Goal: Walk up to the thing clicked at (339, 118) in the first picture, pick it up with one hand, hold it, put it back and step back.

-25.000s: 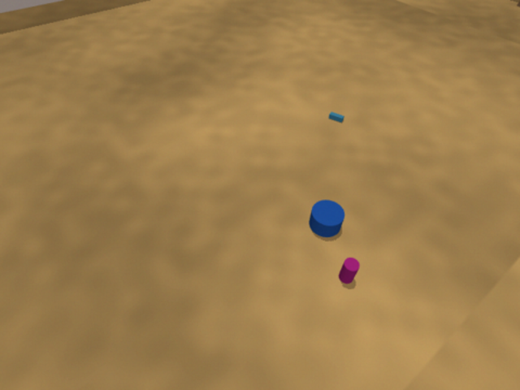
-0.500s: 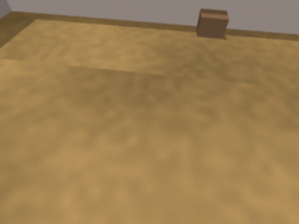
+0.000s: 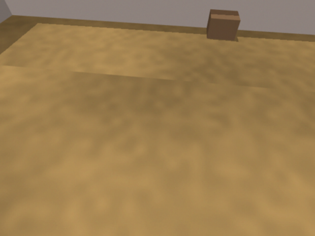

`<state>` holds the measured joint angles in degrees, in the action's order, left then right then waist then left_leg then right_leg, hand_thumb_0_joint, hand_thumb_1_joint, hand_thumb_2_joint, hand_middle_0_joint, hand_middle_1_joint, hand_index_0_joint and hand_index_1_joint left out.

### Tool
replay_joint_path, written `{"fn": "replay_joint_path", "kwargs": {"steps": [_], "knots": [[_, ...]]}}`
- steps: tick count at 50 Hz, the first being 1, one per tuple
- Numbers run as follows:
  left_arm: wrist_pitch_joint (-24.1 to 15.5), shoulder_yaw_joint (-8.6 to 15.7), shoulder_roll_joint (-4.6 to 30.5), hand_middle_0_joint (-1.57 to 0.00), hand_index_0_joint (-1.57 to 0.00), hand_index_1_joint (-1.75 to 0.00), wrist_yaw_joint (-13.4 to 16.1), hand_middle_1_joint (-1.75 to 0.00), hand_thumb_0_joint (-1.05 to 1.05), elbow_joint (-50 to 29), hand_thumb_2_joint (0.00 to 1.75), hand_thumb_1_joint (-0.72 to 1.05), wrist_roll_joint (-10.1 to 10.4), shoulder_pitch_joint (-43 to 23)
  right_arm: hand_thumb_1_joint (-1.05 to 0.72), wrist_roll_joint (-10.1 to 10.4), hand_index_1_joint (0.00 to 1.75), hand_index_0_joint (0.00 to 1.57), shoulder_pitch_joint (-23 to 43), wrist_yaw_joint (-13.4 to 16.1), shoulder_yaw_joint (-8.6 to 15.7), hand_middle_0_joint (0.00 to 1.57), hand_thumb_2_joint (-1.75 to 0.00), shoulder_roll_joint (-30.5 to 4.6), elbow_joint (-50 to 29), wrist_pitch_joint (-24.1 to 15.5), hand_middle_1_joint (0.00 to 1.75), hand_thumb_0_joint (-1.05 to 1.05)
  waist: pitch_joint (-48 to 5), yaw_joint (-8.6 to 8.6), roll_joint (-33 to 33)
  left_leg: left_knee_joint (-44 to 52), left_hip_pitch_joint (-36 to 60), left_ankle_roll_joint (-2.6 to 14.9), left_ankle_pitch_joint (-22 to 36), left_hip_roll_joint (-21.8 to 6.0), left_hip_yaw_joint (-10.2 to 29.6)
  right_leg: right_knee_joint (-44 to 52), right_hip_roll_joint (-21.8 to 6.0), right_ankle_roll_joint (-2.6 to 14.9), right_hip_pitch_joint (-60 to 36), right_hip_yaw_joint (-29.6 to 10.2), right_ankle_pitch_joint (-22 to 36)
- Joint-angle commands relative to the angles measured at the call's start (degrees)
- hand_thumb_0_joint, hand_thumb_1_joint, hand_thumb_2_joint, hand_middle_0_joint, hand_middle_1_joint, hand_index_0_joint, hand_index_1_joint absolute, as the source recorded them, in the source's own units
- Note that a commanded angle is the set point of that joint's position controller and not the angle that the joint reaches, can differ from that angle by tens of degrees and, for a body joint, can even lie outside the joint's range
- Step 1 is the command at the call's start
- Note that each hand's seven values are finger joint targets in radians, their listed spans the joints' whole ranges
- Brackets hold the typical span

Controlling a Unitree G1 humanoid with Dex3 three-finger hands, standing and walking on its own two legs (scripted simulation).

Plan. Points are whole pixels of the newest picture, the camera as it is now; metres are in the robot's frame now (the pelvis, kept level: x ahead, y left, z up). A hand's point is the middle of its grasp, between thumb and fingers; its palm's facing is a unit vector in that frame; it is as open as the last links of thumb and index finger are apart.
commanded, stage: stand
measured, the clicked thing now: out of the picture -0.52 -0.52 -0.76
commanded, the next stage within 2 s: walk up in 1.44 s
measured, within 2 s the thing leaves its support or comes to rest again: neither
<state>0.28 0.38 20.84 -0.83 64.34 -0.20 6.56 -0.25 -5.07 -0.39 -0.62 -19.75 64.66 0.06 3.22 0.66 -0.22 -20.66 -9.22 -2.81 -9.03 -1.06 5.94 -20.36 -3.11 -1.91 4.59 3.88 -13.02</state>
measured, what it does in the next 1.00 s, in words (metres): stands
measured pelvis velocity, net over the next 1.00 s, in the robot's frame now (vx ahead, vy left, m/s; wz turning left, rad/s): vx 0.00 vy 0.00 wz -0.01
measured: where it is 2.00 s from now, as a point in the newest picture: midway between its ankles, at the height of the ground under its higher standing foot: outside the picture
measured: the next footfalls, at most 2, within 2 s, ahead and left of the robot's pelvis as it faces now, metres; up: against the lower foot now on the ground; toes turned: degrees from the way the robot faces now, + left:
left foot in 1.68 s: +0.16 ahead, +0.18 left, +0.00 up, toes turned +7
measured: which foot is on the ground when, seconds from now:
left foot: down 0.00-1.00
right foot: down 0.00-1.00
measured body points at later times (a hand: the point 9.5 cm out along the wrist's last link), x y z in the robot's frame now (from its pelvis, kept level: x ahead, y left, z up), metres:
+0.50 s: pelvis +0.00 +0.00 +0.00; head +0.00 +0.00 +0.45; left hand +0.06 +0.31 -0.13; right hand +0.07 -0.30 -0.13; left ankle +0.03 +0.15 -0.75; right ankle -0.02 -0.14 -0.75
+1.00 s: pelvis +0.00 +0.00 +0.00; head +0.01 +0.00 +0.45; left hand +0.07 +0.31 -0.13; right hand +0.08 -0.30 -0.13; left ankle +0.03 +0.15 -0.75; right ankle -0.02 -0.14 -0.75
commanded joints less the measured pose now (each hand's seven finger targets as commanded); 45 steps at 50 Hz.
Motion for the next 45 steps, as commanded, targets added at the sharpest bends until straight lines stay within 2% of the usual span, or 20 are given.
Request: {"fn": "replay_joint_path", "kwargs": {"steps": [1, 7, 13, 19, 21, 23, 24, 27, 28, 29, 31, 32, 35, 37, 43, 44, 45], "knots": [[-1.4, 2.6, 12.4, -0.2, -0.2, -0.3, 1.0, -0.3, 0.0, -3.1, 0.9, 0.9, -0.3, -1.9, -0.9, -0.1, 0.3, 0.2, 2.0, 0.8, 2.5, 0.2, -0.9, -12.5, -3.0, -1.1, 0.3, 0.0, -3.0, -0.39, 0.6, 3.0, 0.3, 2.77, 7.0, -4.5, 2.6, 5.4, -5.0, 2.52, 2.0, -4.3, 0.4], [-1.7, 2.6, 12.4, -0.2, -0.2, -0.3, 1.1, -0.3, 0.0, -3.3, 0.9, 0.9, -0.2, -1.5, -0.9, -0.1, 0.3, 0.2, 2.1, 0.7, 2.3, 0.2, -0.9, -12.2, -3.3, -1.3, 0.3, 0.0, -4.4, -0.11, 0.3, 2.4, 0.5, 3.0, 10.6, -4.7, 2.3, 4.7, -5.4, 2.48, 0.0, -4.4, 5.7], [-1.6, 2.8, 12.4, -0.2, -0.2, -0.3, 1.1, -0.3, 0.0, -3.4, 0.9, 0.9, -0.2, -1.2, -0.9, -0.1, 0.3, 0.2, 2.3, 0.9, 2.4, 0.2, -0.9, -12.8, -3.4, -1.3, 0.3, 0.0, -4.7, 0.12, -0.6, 2.2, 1.2, 3.0, 12.0, -5.0, 2.4, 4.4, -5.1, 2.45, -0.2, -4.1, 6.6], [-1.4, 2.8, 12.3, -0.2, -0.2, -0.3, 0.9, -0.3, 0.0, -3.3, 0.9, 0.9, -0.2, -1.1, -0.9, -0.1, 0.3, 0.2, 1.7, 0.9, 2.3, 0.2, -0.9, -12.9, -3.3, -1.4, 0.3, 0.0, -4.1, 0.04, -1.0, 2.6, 0.5, 2.91, 10.0, -4.8, 2.4, 4.7, -5.0, 2.64, 0.1, -4.3, 4.3], [-1.3, 2.8, 12.0, -0.2, -0.2, -0.3, 0.9, -0.3, 0.0, -3.2, 0.9, 0.9, -0.2, -1.4, -0.9, -0.2, 0.3, 0.2, 1.4, 0.9, 2.2, 0.2, -0.9, -12.9, -3.2, -1.3, 0.3, 0.0, -2.3, -0.08, -1.5, 3.5, -1.2, 2.99, 5.7, -4.5, 2.6, 5.2, -4.9, 2.52, 0.7, -4.3, 0.8], [-1.2, 2.9, 12.4, -0.2, -0.2, -0.3, 0.9, -0.3, 0.0, -3.1, 0.9, 0.9, -0.3, -1.2, -0.9, -0.2, 0.3, 0.2, 1.3, 0.9, 2.3, 0.2, -0.9, -12.8, -3.3, -1.3, 0.3, 0.0, -2.6, -0.13, -0.2, 3.6, -0.5, 3.05, 5.3, -4.7, 2.9, 5.1, -4.9, 2.71, 1.2, -4.5, -0.2], [-1.3, 2.9, 12.3, -0.2, -0.2, -0.3, 0.8, -0.3, 0.0, -3.2, 0.9, 0.9, -0.4, -1.1, -0.9, -0.2, 0.3, 0.2, 1.4, 0.8, 2.2, 0.2, -0.9, -12.7, -3.3, -1.3, 0.3, 0.0, -2.8, -0.04, -0.3, 3.3, -0.3, 3.03, 7.0, -4.8, 2.7, 5.0, -4.9, 2.72, 1.2, -4.4, 1.1], [-1.2, 2.8, 12.1, -0.2, -0.2, -0.3, 0.8, -0.3, 0.0, -3.3, 0.9, 0.9, -0.4, -1.5, -0.9, -0.3, 0.3, 0.2, 1.3, 0.8, 2.3, 0.2, -0.9, -13.0, -3.3, -1.3, 0.3, 0.0, -2.2, -0.24, -0.8, 3.6, -0.9, 2.99, 4.5, -4.5, 2.7, 5.3, -4.8, 2.71, 1.8, -4.5, -1.1], [-1.2, 2.9, 12.4, -0.2, -0.2, -0.3, 0.8, -0.3, 0.0, -3.4, 0.9, 0.9, -0.4, -1.4, -0.9, -0.3, 0.3, 0.2, 1.2, 0.9, 2.4, 0.2, -0.9, -13.1, -3.3, -1.3, 0.3, 0.0, -3.0, -0.2, -0.7, 3.3, -0.3, 3.01, 5.0, -4.6, 2.7, 5.2, -5.0, 2.78, 1.5, -4.8, -0.1], [-1.2, 2.8, 12.0, -0.2, -0.2, -0.3, 0.8, -0.3, 0.0, -3.2, 0.9, 0.9, -0.3, -1.3, -0.9, -0.2, 0.3, 0.2, 0.7, 0.8, 2.3, 0.2, -0.9, -13.1, -3.1, -1.2, 0.3, 0.0, -1.7, -0.32, -0.9, 4.0, -1.8, 2.99, 2.4, -4.4, 2.9, 5.3, -4.6, 2.61, 2.0, -4.5, -2.1], [-1.3, 2.8, 12.2, -0.2, -0.2, -0.3, 0.8, -0.3, 0.0, -3.4, 0.9, 0.9, -0.4, -1.4, -0.9, -0.3, 0.3, 0.2, 0.7, 0.7, 2.4, 0.2, -0.9, -12.8, -3.2, -1.2, 0.3, 0.0, -2.6, -0.28, 0.2, 3.6, -1.2, 3.09, 4.2, -4.6, 2.9, 5.3, -5.0, 2.8, 1.5, -4.8, -1.7], [-1.4, 2.7, 12.2, -0.2, -0.2, -0.3, 0.8, -0.3, 0.0, -3.4, 0.9, 0.9, -0.4, -0.9, -0.9, -0.3, 0.3, 0.2, 1.2, 0.8, 2.5, 0.2, -0.9, -13.0, -3.4, -1.3, 0.3, 0.0, -3.7, 0.01, -0.2, 2.8, -0.3, 3.14, 7.5, -4.8, 2.8, 5.0, -5.0, 2.71, 0.9, -4.6, 1.3], [-1.5, 2.9, 12.6, -0.2, -0.2, -0.3, 0.9, -0.3, 0.0, -3.5, 0.9, 0.9, -0.2, -0.9, -0.9, -0.3, 0.3, 0.2, 1.0, 0.9, 2.4, 0.2, -0.9, -13.0, -3.5, -1.3, 0.3, 0.0, -5.4, -0.07, 0.0, 1.8, 0.4, 3.36, 10.5, -4.8, 2.4, 4.4, -5.4, 2.69, -0.7, -4.8, 5.6], [-1.4, 2.7, 12.2, -0.2, -0.2, -0.3, 0.9, -0.3, 0.0, -3.5, 0.9, 0.9, -0.1, -0.9, -0.9, -0.2, 0.3, 0.2, 0.6, 0.9, 2.2, 0.2, -0.9, -12.6, -3.3, -1.4, 0.3, 0.0, -4.4, -0.11, -0.1, 2.4, 0.6, 3.07, 9.9, -4.7, 2.3, 4.4, -5.1, 2.74, 0.2, -4.6, 3.9], [-1.4, 2.8, 12.4, -0.2, -0.2, -0.3, 1.0, -0.3, 0.0, -3.5, 0.9, 0.9, -0.1, -0.9, -0.9, -0.2, 0.3, 0.2, 0.2, 1.0, 2.1, 0.2, -0.9, -12.9, -3.2, -1.4, 0.3, 0.0, -4.6, -0.06, -0.5, 2.3, 0.4, 3.05, 11.6, -5.0, 2.3, 3.8, -5.2, 2.64, -0.7, -4.6, 6.2], [-1.3, 2.8, 12.1, -0.2, -0.2, -0.3, 1.0, -0.3, 0.0, -3.3, 0.9, 0.9, -0.2, -0.5, -0.9, -0.2, 0.3, 0.2, 0.9, 1.1, 2.1, 0.2, -0.9, -13.1, -3.4, -1.4, 0.3, 0.0, -4.0, 0.12, -0.8, 2.3, 0.2, 3.12, 10.6, -4.9, 2.5, 4.0, -4.8, 2.53, 0.1, -4.2, 5.0], [-1.3, 2.8, 12.4, -0.2, -0.2, -0.3, 1.0, -0.3, 0.0, -3.4, 0.9, 0.9, -0.1, -0.7, -0.9, -0.2, 0.3, 0.2, 0.6, 1.0, 2.1, 0.2, -0.9, -12.9, -3.4, -1.5, 0.3, 0.0, -4.6, 0.05, -0.5, 2.2, 0.6, 3.02, 12.1, -5.1, 2.3, 3.7, -5.2, 2.65, -0.5, -4.5, 6.5]]}}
